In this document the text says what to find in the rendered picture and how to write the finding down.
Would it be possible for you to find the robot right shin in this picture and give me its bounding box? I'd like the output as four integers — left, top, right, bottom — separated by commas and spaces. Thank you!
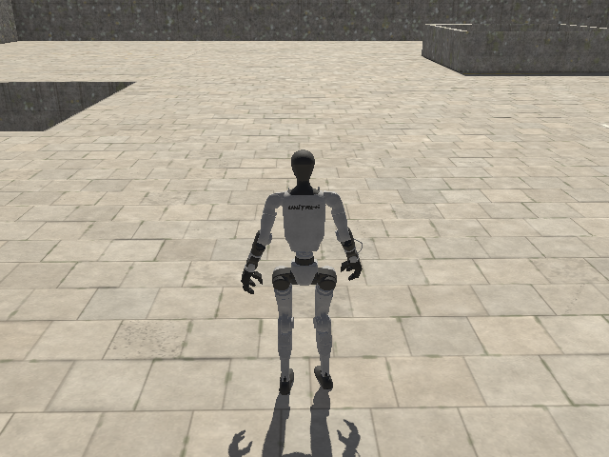
316, 315, 332, 377

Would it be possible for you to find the robot left thigh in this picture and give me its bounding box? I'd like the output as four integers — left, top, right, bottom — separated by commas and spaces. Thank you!
272, 266, 294, 333

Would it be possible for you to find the robot left forearm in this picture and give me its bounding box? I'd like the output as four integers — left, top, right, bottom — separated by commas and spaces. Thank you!
245, 230, 265, 272

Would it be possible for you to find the robot left hand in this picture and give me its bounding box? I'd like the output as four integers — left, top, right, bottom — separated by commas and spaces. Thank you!
241, 269, 263, 294

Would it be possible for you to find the robot right hand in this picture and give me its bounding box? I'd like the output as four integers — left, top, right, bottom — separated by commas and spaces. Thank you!
341, 258, 362, 281

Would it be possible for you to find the robot right forearm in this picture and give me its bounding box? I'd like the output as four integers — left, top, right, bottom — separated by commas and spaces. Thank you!
341, 227, 359, 263

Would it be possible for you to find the right robot upper arm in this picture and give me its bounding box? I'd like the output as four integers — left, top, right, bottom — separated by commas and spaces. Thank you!
324, 190, 351, 242

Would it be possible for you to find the left robot upper arm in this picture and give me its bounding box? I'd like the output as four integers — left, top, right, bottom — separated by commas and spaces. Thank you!
257, 192, 284, 245

